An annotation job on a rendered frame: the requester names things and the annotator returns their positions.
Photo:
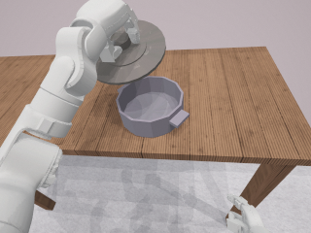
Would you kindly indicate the robot left forearm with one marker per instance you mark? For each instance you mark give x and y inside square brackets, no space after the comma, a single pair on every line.
[71,77]

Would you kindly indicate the lid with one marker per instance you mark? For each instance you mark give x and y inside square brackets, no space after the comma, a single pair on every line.
[136,62]

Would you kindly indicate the robot right hand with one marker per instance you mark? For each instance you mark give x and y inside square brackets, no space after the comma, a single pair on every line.
[249,215]

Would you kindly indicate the robot left hand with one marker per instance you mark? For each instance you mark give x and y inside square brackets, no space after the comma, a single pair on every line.
[112,15]

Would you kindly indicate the pot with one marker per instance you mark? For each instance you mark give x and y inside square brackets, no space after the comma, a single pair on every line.
[151,107]

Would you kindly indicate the table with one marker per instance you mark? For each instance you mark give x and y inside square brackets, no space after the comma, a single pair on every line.
[241,111]

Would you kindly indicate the robot left upper arm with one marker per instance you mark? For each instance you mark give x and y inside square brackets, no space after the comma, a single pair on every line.
[30,164]

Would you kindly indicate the knob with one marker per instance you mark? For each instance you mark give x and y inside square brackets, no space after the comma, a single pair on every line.
[122,39]

